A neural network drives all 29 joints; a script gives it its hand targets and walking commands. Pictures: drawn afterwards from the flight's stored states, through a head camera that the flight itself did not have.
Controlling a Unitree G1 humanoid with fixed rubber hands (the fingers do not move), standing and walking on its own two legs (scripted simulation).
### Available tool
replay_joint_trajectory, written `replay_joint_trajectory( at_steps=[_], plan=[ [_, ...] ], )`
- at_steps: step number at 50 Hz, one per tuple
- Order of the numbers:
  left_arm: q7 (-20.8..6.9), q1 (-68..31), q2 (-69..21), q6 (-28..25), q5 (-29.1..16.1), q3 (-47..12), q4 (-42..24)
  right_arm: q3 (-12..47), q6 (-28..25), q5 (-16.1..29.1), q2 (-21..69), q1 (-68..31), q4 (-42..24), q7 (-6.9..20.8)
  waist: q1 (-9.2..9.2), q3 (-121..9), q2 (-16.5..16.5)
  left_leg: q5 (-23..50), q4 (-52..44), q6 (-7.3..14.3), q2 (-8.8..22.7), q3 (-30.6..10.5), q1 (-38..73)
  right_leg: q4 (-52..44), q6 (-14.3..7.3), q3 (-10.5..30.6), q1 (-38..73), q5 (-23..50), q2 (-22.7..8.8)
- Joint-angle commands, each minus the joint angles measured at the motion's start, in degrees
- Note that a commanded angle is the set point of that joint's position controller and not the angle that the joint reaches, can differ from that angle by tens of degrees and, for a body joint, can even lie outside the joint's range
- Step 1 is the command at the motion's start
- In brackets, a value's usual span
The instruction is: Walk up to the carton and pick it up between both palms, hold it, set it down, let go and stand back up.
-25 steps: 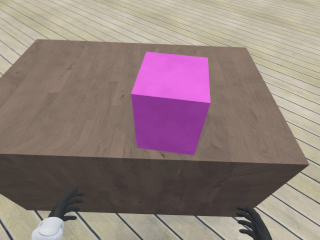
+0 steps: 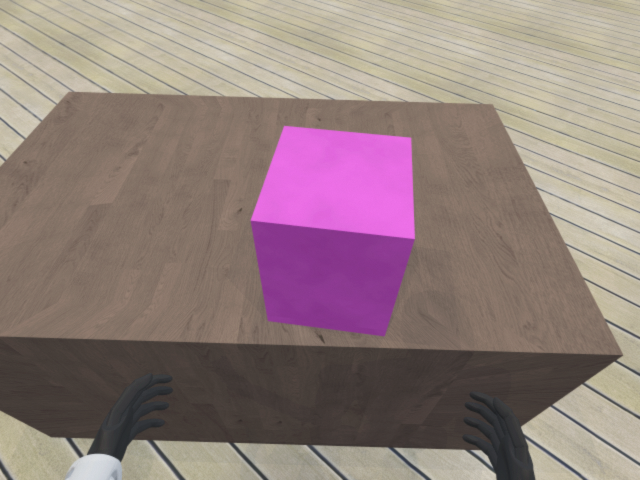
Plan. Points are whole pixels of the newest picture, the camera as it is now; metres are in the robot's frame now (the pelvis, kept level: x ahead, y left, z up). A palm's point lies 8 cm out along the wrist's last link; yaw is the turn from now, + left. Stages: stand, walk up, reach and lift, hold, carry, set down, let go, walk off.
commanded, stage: reach and lift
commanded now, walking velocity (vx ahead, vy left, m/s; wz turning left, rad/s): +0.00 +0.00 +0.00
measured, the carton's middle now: (335, 234) +0.49 -0.01 +0.00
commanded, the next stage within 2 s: none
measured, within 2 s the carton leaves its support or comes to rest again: neither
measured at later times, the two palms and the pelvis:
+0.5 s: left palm (128, 426) +0.20 +0.24 -0.01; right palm (505, 428) +0.19 -0.19 +0.01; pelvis +0.00 +0.01 +0.00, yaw +0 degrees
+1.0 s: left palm (157, 333) +0.29 +0.22 +0.03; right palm (488, 348) +0.27 -0.18 +0.05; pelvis +0.01 +0.01 +0.00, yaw +0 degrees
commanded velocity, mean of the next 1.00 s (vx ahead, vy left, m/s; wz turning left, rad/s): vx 0.00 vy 0.00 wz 0.00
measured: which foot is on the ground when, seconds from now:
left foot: down 0.00-1.00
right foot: down 0.00-1.00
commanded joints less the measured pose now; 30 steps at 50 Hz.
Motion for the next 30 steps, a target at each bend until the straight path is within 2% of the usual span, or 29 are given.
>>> replay_joint_trajectory(
  at_steps=[1, 5, 6, 9, 12, 17, 21, 25, 30],
  plan=[
    [-0.8, 2.9, 8.6, -7.2, -9.3, -0.5, -21.7, 6.0, -6.7, 3.8, -1.4, 2.1, -18.7, -1.5, 2.93, -13.4, 1.9, 17.2, -3.5, -2.5, -0.8, 0.0, 14.7, -9.0, -0.1, 3.7, 9.0, 17.0, -1.2],
    [-0.9, 2.9, 7.8, -8.8, -9.8, -1.9, -23.6, 6.2, -7.0, 5.3, -1.2, 1.3, -20.8, -1.3, 2.77, -13.4, 3.7, 17.2, -3.6, -2.9, -0.2, -0.9, 15.2, -9.6, -1.0, 3.4, 8.2, 13.3, -0.5],
    [-1.0, 3.0, 7.8, -9.2, -10.0, -1.9, -23.7, 6.5, -6.9, 5.5, -0.9, 1.5, -22.1, -1.3, 2.68, -13.4, 3.1, 16.7, -3.8, -2.7, -0.2, -0.9, 15.1, -9.8, -1.0, 3.4, 8.2, 12.9, -0.5],
    [-0.5, 2.2, 7.6, -10.0, -10.9, -2.6, -26.0, 6.6, -6.1, 6.2, -0.9, 1.0, -24.9, -1.3, 3.29, -13.2, 3.8, 14.5, -4.3, -2.6, 0.3, -1.2, 13.8, -9.8, -1.3, 3.3, 7.6, 9.6, -0.3],
    [0.2, 0.3, 7.5, -10.3, -11.7, -3.8, -27.3, 6.1, -4.7, 6.8, -1.1, -0.5, -26.1, -1.3, 2.83, -12.9, 4.3, 11.1, -4.8, -2.4, 0.7, -1.2, 12.8, -9.9, -1.6, 3.4, 6.2, 6.3, -0.3],
    [0.7, -6.2, 7.9, -8.3, -13.0, -4.7, -25.6, 4.9, 0.5, 5.9, -1.1, -6.3, -27.7, -1.9, 2.25, -10.3, 5.0, 1.6, -7.2, -1.6, 1.2, -1.5, 7.7, -9.9, -2.1, 4.0, 5.0, -0.4, -0.9],
    [1.6, -13.0, 9.7, -6.2, -15.2, -5.0, -28.7, 3.5, 5.5, 5.2, -1.6, -11.9, -31.1, -2.4, 1.98, -11.2, 4.9, -4.2, -8.7, -0.9, 1.8, -1.5, 4.0, -9.0, -2.1, 4.7, 5.2, -3.0, -1.4],
    [3.1, -17.0, 9.7, -4.3, -16.3, -5.5, -31.8, 2.1, 9.2, 5.1, -2.8, -15.4, -31.7, -2.3, 1.5, -13.6, 6.3, -4.0, -8.9, -1.0, 2.5, -1.9, 3.3, -7.5, -2.5, 4.7, 6.3, -1.0, -1.1],
    [3.0, -20.5, 10.0, -1.9, -16.0, -4.4, -31.2, 0.9, 12.3, 5.0, -3.6, -17.9, -30.1, -3.3, 0.76, -15.1, 5.7, 1.6, -7.8, -1.5, 2.2, -1.8, 4.8, -6.9, -2.0, 5.0, 7.8, 4.1, -1.3]
  ],
)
